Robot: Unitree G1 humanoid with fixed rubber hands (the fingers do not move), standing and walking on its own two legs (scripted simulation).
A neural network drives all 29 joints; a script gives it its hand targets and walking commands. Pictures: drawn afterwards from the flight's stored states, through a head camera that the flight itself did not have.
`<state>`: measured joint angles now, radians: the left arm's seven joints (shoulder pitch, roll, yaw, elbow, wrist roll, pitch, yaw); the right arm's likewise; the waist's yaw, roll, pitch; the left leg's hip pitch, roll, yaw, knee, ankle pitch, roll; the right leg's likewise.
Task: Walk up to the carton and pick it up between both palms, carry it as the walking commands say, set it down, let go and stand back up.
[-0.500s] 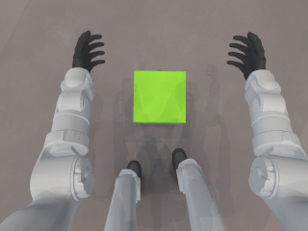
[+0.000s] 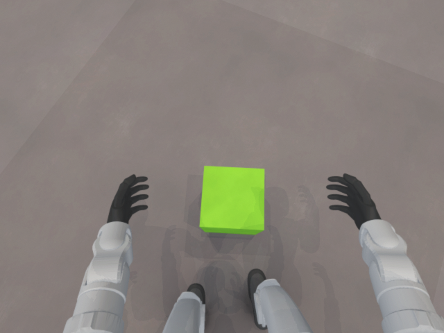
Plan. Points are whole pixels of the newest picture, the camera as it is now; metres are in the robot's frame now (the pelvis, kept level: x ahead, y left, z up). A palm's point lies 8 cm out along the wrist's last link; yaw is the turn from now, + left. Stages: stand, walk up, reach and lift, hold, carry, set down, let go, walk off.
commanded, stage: let go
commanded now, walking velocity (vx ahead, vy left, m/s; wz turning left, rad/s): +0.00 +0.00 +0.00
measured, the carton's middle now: (231, 203) +0.42 -0.03 -0.60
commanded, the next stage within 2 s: stand in 0.84 s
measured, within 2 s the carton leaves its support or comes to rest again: neither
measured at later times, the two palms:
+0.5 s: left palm (54, 298) +0.21 +0.25 -0.02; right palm (386, 282) +0.19 -0.22 -0.02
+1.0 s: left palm (37, 317) +0.19 +0.28 -0.04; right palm (407, 286) +0.18 -0.26 -0.04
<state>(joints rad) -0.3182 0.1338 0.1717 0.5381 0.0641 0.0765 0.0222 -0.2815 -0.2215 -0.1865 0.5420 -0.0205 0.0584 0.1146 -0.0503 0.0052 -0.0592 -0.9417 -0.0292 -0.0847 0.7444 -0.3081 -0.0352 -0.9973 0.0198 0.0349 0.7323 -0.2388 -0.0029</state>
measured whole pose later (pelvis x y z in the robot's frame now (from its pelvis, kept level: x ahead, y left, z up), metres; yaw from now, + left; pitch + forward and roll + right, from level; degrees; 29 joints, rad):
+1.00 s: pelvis +0.04 +0.01 +0.04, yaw -1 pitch -1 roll +0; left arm 0.20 0.29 0.05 0.65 0.05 0.05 0.01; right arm 0.21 -0.31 -0.05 0.59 -0.04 0.07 -0.01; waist 0.00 0.03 0.02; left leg -0.15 -0.01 -0.06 0.50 -0.34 -0.01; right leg -0.21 0.02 0.04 0.50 -0.28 0.01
